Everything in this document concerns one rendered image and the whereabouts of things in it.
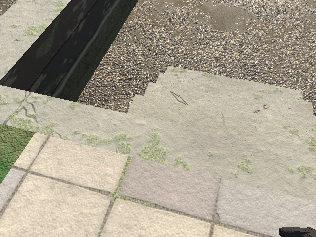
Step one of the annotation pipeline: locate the robot right hand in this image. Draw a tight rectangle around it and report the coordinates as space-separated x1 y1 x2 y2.
278 226 316 237

